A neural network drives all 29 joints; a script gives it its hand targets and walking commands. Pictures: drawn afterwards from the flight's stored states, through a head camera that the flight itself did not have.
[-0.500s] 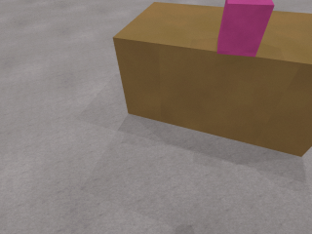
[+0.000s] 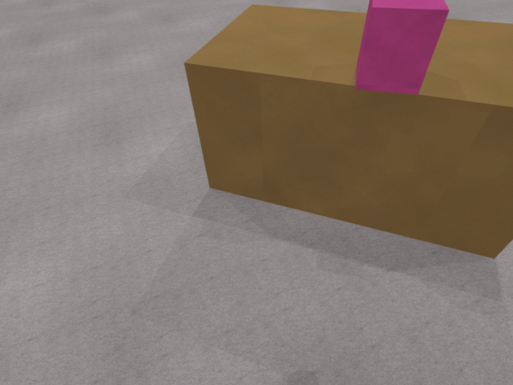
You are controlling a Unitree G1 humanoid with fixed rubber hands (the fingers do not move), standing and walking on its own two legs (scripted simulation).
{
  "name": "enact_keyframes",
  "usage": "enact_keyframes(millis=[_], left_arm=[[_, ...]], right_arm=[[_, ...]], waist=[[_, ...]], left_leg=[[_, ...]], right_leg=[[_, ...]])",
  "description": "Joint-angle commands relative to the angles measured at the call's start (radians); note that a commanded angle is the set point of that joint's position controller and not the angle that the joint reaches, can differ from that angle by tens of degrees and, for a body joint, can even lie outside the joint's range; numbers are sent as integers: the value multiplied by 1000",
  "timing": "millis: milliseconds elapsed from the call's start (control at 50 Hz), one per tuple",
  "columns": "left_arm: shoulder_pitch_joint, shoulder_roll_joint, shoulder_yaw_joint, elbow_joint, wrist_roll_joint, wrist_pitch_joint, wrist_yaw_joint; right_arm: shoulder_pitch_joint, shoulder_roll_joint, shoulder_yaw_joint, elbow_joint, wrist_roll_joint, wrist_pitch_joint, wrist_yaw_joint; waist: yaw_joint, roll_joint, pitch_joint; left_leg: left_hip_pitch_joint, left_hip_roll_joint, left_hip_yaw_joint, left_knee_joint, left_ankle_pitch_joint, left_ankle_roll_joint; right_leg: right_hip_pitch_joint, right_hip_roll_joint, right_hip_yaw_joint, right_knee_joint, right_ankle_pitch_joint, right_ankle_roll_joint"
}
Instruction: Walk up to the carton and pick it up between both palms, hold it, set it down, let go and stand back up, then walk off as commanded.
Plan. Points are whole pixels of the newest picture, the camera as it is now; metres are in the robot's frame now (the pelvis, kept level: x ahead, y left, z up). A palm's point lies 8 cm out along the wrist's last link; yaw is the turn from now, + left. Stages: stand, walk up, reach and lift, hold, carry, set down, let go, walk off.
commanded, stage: stand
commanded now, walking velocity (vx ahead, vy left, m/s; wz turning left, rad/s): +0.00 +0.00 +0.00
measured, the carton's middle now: (395, 41) +1.12 -0.45 +0.06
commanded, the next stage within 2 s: none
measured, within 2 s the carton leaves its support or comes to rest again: neither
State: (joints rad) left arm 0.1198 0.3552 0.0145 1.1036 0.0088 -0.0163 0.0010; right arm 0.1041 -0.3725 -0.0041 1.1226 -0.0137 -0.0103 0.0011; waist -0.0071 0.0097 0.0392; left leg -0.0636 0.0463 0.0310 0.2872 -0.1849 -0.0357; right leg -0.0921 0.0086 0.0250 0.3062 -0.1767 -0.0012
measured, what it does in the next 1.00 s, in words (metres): stands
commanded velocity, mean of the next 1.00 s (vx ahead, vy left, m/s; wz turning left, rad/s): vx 0.00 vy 0.00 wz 0.00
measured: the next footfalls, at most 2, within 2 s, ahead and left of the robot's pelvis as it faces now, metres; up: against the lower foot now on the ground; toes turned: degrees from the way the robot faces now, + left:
none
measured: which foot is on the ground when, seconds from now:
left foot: down 0.00-1.00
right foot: down 0.00-1.00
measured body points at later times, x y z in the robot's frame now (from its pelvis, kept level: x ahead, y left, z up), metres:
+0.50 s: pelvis +0.00 +0.00 +0.00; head +0.00 -0.01 +0.45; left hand +0.08 +0.31 -0.12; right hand +0.08 -0.31 -0.13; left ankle -0.02 +0.14 -0.75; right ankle -0.01 -0.12 -0.75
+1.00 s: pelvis +0.00 +0.00 +0.00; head +0.00 +0.00 +0.45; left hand +0.08 +0.31 -0.13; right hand +0.08 -0.31 -0.13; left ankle -0.02 +0.14 -0.75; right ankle -0.01 -0.12 -0.75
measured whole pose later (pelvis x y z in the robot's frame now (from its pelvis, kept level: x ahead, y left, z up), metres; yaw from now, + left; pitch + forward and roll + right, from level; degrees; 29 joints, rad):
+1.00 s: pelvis +0.00 +0.00 +0.00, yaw +0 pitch -2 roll +0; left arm 0.12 0.36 0.02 1.10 0.01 -0.02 0.00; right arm 0.11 -0.37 -0.01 1.12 -0.01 -0.01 0.00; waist -0.01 0.01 0.04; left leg -0.06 0.05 0.03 0.29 -0.18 -0.04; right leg -0.09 0.01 0.02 0.30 -0.17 0.00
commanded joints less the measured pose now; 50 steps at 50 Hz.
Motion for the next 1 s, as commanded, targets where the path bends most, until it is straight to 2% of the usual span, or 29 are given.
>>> enact_keyframes(millis=[0,160,200,220,320,340,500,600,680,720,980], left_arm=[[-32,213,41,-55,-2,-18,11],[-34,212,39,-53,1,-19,11],[-28,211,41,-53,0,-18,10],[-35,220,43,-53,2,-18,13],[-30,211,41,-55,-1,-19,11],[-29,219,42,-54,0,-18,11],[-24,212,41,-51,-2,-19,11],[-31,220,43,-54,0,-18,11],[-24,217,43,-56,-1,-18,11],[-35,222,43,-53,-1,-18,12],[-27,218,44,-54,0,-19,12]], right_arm=[[-41,-197,-37,-56,0,-16,-12],[-35,-189,-36,-56,1,-15,-9],[-46,-200,-40,-58,-2,-17,-9],[-49,-188,-37,-59,-1,-15,-9],[-37,-193,-38,-53,-2,-16,-9],[-31,-191,-36,-55,1,-16,-9],[-36,-195,-37,-59,1,-14,-10],[-30,-190,-36,-58,1,-14,-10],[-37,-193,-36,-59,1,-14,-8],[-39,-195,-38,-58,-1,-15,-9],[-28,-197,-38,-56,0,-16,-9]], waist=[[1,-5,-48],[-4,-20,-49],[4,-2,-47],[2,-18,-44],[1,2,-51],[-2,-15,-55],[1,-2,-55],[-4,-20,-56],[1,6,-63],[-1,-14,-47],[-2,-11,-56]], left_leg=[[4,101,-77,-37,129,54],[14,104,-80,-41,114,53],[6,103,-78,-39,120,54],[4,102,-79,-44,124,53],[4,101,-75,-38,105,54],[10,103,-79,-41,110,54],[11,102,-74,-35,136,53],[16,104,-77,-35,119,52],[9,101,-72,-35,113,52],[4,103,-76,-39,108,53],[8,102,-78,-43,115,53]], right_leg=[[-5,-139,83,-37,199,-22],[-18,-136,84,-40,183,-23],[-9,-136,80,-41,184,-22],[-12,-136,80,-38,184,-23],[-3,-139,85,-41,187,-23],[-5,-137,82,-40,187,-22],[-1,-139,80,-37,209,-22],[-10,-137,83,-40,196,-23],[0,-137,82,-39,191,-21],[-8,-138,84,-43,186,-22],[-1,-137,78,-43,187,-20]])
